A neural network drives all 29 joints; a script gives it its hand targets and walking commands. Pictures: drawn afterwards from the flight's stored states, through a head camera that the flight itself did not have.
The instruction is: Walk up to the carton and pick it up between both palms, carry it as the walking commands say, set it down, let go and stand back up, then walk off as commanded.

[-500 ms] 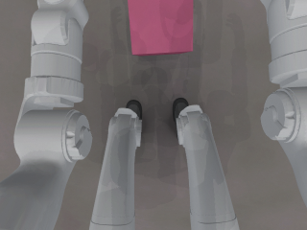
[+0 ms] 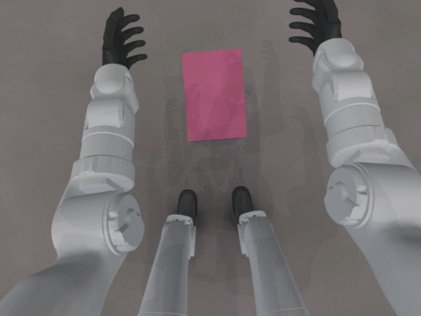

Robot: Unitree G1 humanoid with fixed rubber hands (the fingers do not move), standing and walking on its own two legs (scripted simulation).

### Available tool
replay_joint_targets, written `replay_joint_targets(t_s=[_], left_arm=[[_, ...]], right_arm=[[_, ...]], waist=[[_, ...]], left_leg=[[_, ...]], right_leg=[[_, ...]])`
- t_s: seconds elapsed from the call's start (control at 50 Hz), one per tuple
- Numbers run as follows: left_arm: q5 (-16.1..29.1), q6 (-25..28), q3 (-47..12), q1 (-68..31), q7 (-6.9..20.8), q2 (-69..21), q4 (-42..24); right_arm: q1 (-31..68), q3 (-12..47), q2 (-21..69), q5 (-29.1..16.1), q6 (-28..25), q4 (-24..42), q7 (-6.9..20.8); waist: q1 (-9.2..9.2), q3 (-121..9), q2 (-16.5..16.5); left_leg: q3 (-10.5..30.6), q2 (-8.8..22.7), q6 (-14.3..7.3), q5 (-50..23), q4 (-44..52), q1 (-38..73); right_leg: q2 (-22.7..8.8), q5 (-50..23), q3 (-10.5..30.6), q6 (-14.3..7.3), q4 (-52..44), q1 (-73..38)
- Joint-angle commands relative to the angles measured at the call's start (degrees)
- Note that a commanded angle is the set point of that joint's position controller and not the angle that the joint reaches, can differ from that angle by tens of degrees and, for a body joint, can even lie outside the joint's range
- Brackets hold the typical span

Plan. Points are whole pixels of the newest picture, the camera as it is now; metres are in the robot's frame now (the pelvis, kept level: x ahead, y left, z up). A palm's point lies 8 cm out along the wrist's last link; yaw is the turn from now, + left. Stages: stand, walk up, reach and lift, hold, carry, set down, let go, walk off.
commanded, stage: let go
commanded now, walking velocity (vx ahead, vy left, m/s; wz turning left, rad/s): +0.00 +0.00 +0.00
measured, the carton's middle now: (214, 103) +0.51 +0.00 -0.55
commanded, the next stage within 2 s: stand in 1.26 s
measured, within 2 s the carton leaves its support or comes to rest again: neither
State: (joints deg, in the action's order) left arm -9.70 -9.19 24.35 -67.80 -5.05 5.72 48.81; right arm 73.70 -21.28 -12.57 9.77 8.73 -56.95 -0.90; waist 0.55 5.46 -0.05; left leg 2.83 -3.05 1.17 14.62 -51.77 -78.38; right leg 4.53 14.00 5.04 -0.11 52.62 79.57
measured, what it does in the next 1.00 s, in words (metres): rises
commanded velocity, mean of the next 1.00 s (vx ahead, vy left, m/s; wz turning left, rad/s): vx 0.00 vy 0.00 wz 0.00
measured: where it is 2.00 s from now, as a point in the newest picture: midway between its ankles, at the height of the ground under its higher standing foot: (215, 223)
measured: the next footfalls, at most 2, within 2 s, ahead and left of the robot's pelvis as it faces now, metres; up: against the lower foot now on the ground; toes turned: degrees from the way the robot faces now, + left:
none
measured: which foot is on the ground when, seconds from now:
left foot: down 0.00-1.00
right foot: down 0.00-1.00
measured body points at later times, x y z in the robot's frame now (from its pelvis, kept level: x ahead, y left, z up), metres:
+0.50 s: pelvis +0.07 +0.01 +0.06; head +0.28 +0.00 +0.46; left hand +0.39 +0.22 -0.05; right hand +0.41 -0.21 -0.06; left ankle +0.06 +0.12 -0.65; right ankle +0.07 -0.10 -0.65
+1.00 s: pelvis +0.09 +0.01 +0.09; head +0.12 +0.01 +0.54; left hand +0.26 +0.24 +0.01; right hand +0.26 -0.22 +0.01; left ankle +0.06 +0.12 -0.65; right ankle +0.07 -0.10 -0.65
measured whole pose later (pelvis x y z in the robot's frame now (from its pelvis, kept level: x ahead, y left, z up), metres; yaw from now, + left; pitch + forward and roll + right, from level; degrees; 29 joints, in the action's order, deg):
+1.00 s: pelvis +0.09 +0.01 +0.09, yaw +0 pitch -3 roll +0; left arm 0.2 -6.0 1.9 13.2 4.5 12.2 22.8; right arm -11.8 -2.7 -11.6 1.0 6.2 -24.4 4.2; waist 0.3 7.4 -0.5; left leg 4.0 -2.1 -0.6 14.7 -22.8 -5.3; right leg 2.4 14.6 3.3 -1.2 23.2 5.8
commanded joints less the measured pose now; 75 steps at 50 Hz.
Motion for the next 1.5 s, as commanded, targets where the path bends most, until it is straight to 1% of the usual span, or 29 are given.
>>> replay_joint_targets(t_s=[0.0, 0.04, 0.08, 0.12, 0.2, 0.24, 0.32, 0.36, 0.4, 0.46, 0.52, 0.58, 0.68, 0.72, 0.8, 0.82, 0.84, 0.88, 1.0, 1.12, 1.14, 1.18, 1.24, 1.26, 1.3, 1.32, 1.38, 1.44, 1.48], left_arm=[[-2.32, 1.93, 0.08, -6.40, 0.91, 4.49, -7.07], [-2.67, 2.19, -1.68, -1.88, 1.49, 3.39, -6.84], [-2.86, 3.16, -2.98, 1.22, 1.16, 2.67, -14.62], [-2.45, 3.19, -4.61, 7.06, 1.78, 1.91, -15.15], [0.10, 4.59, -7.92, 22.32, 2.64, 0.87, -20.39], [0.47, 5.24, -9.10, 29.78, 2.76, 1.53, -22.35], [3.32, 7.39, -11.95, 35.89, 4.36, 1.57, -23.27], [4.07, 8.10, -12.69, 41.85, 4.83, 2.66, -21.74], [5.81, 8.56, -13.97, 44.52, 5.33, 3.57, -20.91], [7.16, 9.63, -15.32, 54.74, 5.88, 4.09, -21.24], [8.49, 10.84, -15.93, 58.10, 6.37, 6.08, -23.25], [9.86, 11.22, -17.12, 65.53, 7.01, 6.85, -24.17], [9.97, 10.91, -18.74, 73.10, 8.10, 8.84, -29.83], [10.26, 10.18, -19.43, 75.72, 8.43, 9.51, -29.40], [10.08, 8.40, -20.61, 77.32, 9.04, 11.00, -32.13], [10.60, 7.67, -20.71, 77.95, 9.25, 11.44, -32.46], [11.03, 6.97, -21.45, 77.48, 9.53, 10.91, -31.83], [10.77, 5.35, -21.04, 78.71, 9.65, 11.32, -31.48], [9.34, 2.56, -20.46, 78.28, 9.58, 11.47, -31.38], [8.95, 2.16, -20.29, 79.48, 8.97, 12.39, -31.67], [8.71, 2.05, -20.26, 80.46, 8.75, 12.33, -30.67], [9.12, 2.34, -21.35, 79.34, 8.92, 12.08, -31.27], [9.34, 0.95, -20.40, 79.97, 7.69, 11.61, -31.44], [8.30, 3.64, -19.22, 77.75, 5.25, 19.22, -22.97], [7.78, 5.68, -19.53, 78.17, 4.43, 18.88, -20.85], [7.52, 6.24, -19.83, 78.77, 4.53, 17.35, -19.50], [7.62, 7.90, -20.04, 77.67, 4.53, 18.44, -17.27], [7.54, 8.32, -20.28, 77.77, 4.35, 19.07, -14.47], [7.68, 8.60, -20.25, 76.80, 4.41, 19.70, -13.29]], right_arm=[[7.69, -2.19, -3.88, 2.62, -1.69, 9.33, -1.13], [4.11, -0.44, -0.69, 2.38, -2.09, 12.02, -1.40], [-1.32, -0.32, -1.41, 3.15, -2.90, 16.50, -1.62], [-7.10, 2.41, 0.58, 1.28, -3.42, 17.89, -1.21], [-22.35, 5.47, 1.02, 0.34, -4.59, 25.06, -0.94], [-28.94, 6.25, 0.32, -0.48, -5.00, 27.26, -0.31], [-37.16, 7.89, 0.72, -2.88, -6.79, 27.50, 0.79], [-41.24, 7.76, -1.42, -3.44, -7.85, 28.96, 1.05], [-46.67, 9.18, -1.15, -4.70, -8.16, 26.72, 1.45], [-56.89, 11.01, -1.45, -6.96, -9.34, 26.30, 2.14], [-61.72, 11.55, -2.94, -8.09, -10.57, 27.96, 2.56], [-67.80, 13.16, -3.43, -8.22, -10.72, 29.17, 2.92], [-76.05, 15.53, -2.77, -8.36, -10.26, 34.16, 3.84], [-77.24, 15.35, -3.46, -7.57, -9.62, 36.18, 3.78], [-79.95, 16.59, -3.77, -8.05, -7.55, 38.65, 4.27], [-82.51, 17.05, -3.99, -8.19, -6.65, 37.08, 4.42], [-80.60, 16.49, -3.96, -8.02, -5.97, 38.76, 4.55], [-81.95, 17.03, -4.23, -8.56, -4.36, 37.86, 4.77], [-81.39, 16.08, -3.82, -8.63, -2.35, 39.25, 5.14], [-84.56, 15.93, -3.73, -8.75, -2.15, 38.26, 4.79], [-83.91, 16.51, -3.91, -9.03, -2.02, 38.12, 4.89], [-83.88, 16.29, -4.03, -8.40, -2.14, 38.44, 4.66], [-84.83, 17.13, -4.84, -8.61, -2.91, 38.34, 3.84], [-84.30, 15.86, -12.31, -8.36, -4.20, 29.69, 1.32], [-84.43, 15.58, -12.79, -7.87, -5.88, 28.77, 0.06], [-82.80, 16.08, -12.00, -7.44, -6.48, 28.46, -0.03], [-82.61, 16.32, -11.87, -7.70, -7.84, 25.72, 0.53], [-83.79, 16.55, -12.60, -7.99, -8.43, 23.32, 0.48], [-82.76, 16.50, -13.16, -8.10, -8.54, 22.54, 0.33]], waist=[[-0.22, -59.42, -3.46], [0.34, -60.28, -3.13], [0.55, -67.67, -2.28], [0.81, -65.32, -0.64], [-0.39, -67.90, -1.09], [0.80, -68.34, -0.14], [-0.38, -56.61, -1.98], [0.47, -55.77, -0.53], [-0.42, -51.14, -1.77], [0.45, -45.90, -0.80], [-0.13, -40.85, 0.31], [0.35, -32.95, -1.59], [1.41, -22.21, -0.22], [0.84, -16.11, -2.28], [1.07, -9.56, -0.84], [-0.13, -7.29, -0.29], [-0.37, -4.90, -2.24], [-0.29, -2.67, -0.19], [-0.48, -1.41, -0.83], [-0.80, -4.34, 0.87], [0.32, -4.12, 0.34], [-1.22, -5.28, 0.18], [-0.41, -7.85, -0.21], [0.67, -8.58, -1.34], [-0.30, -9.32, -0.69], [0.51, -8.72, 0.90], [-0.27, -9.17, 2.79], [-1.01, -10.24, -0.35], [-0.88, -10.76, 2.19]], left_leg=[[-5.37, -1.70, 1.98, -12.29, 4.09, 23.73], [-4.36, -1.67, 1.54, -16.74, 5.40, 25.09], [-3.78, -1.37, 1.88, -24.93, 5.58, 31.06], [-2.44, -0.78, 1.30, -29.12, 6.85, 34.31], [-0.83, -0.23, 1.55, -37.89, 8.15, 40.59], [-0.66, -0.15, 1.61, -38.95, 9.61, 44.09], [-0.77, 0.38, 0.94, -31.49, 13.03, 42.06], [-0.30, 0.80, 0.98, -34.56, 13.33, 44.91], [-0.52, 1.06, 0.92, -30.20, 15.06, 46.50], [-0.34, 1.45, 0.63, -31.10, 17.83, 51.39], [-0.28, 1.60, 0.20, -28.69, 19.90, 55.06], [-0.78, 2.22, -0.59, -22.38, 23.98, 58.48], [-1.78, 2.20, -1.29, -12.07, 30.27, 66.49], [-1.46, 2.21, -1.49, -11.12, 31.50, 67.90], [-2.19, 2.04, -1.51, -5.61, 33.12, 69.65], [-2.76, 1.77, -1.21, -3.57, 33.53, 68.99], [-2.60, 1.90, -1.04, -2.43, 33.61, 69.98], [-3.41, 1.41, -0.50, -1.27, 33.45, 71.01], [-3.05, 0.44, -0.08, -5.66, 31.37, 74.07], [-1.69, 0.10, -0.17, -15.90, 30.37, 74.77], [-1.79, -0.06, -0.04, -15.88, 30.55, 73.74], [-1.32, 0.30, -0.43, -17.45, 29.92, 75.23], [-1.36, 0.56, -0.19, -18.79, 28.47, 73.43], [0.49, 4.78, 0.72, -17.41, 26.22, 67.66], [3.15, 6.34, -0.33, -10.66, 26.81, 67.97], [2.65, 5.76, -0.70, -10.97, 26.47, 66.81], [2.96, 5.47, -1.15, -10.95, 25.84, 66.85], [3.60, 6.16, -1.42, -15.55, 25.22, 68.88], [4.31, 6.52, -1.65, -15.72, 25.55, 69.31]], right_leg=[[-0.86, -20.46, -1.77, 2.99, -4.59, -43.15], [-1.11, -27.10, -1.80, 3.18, -4.89, -46.37], [-0.56, -34.74, -2.15, 2.88, -4.20, -49.62], [-0.77, -37.13, -1.89, 2.63, -5.88, -47.87], [-1.06, -45.24, -1.48, 1.96, -8.00, -50.52], [-1.09, -42.69, -1.47, 1.86, -9.08, -51.11], [-1.97, -38.86, -1.39, 1.57, -11.95, -50.88], [-2.06, -39.80, -0.86, 1.48, -12.55, -51.95], [-2.06, -35.49, -1.66, 1.65, -14.04, -52.37], [-2.12, -34.06, -1.85, 1.55, -16.75, -55.16], [-2.33, -31.20, -1.56, 1.06, -19.71, -56.69], [-2.24, -23.09, -1.91, 0.86, -23.39, -60.41], [-3.00, -10.41, -1.81, 0.40, -29.83, -68.44], [-2.84, -8.77, -2.38, 0.55, -31.17, -69.40], [-3.24, -3.69, -2.90, 0.71, -32.87, -72.51], [-3.40, -2.34, -2.83, 0.67, -33.37, -73.22], [-3.40, -0.92, -3.13, 0.65, -33.92, -72.12], [-3.57, -0.01, -3.75, 0.74, -34.21, -73.46], [-3.66, -4.32, -4.37, 1.07, -33.06, -75.21], [-2.95, -16.47, -3.85, 1.15, -30.60, -78.95], [-2.59, -15.75, -4.07, 1.39, -30.49, -78.84], [-2.55, -17.71, -3.95, 1.26, -29.88, -77.85], [-2.80, -20.40, -3.93, 1.53, -28.21, -77.81], [-5.74, -15.33, -2.25, 2.08, -26.71, -73.37], [-5.58, -6.36, -1.67, 1.06, -26.60, -70.43], [-5.81, -6.87, -0.95, 0.85, -27.46, -70.96], [-6.93, -9.65, 0.81, 0.36, -27.02, -71.15], [-7.33, -14.90, 1.01, 0.12, -26.73, -71.44], [-7.34, -13.48, 1.32, 0.07, -26.97, -71.10]])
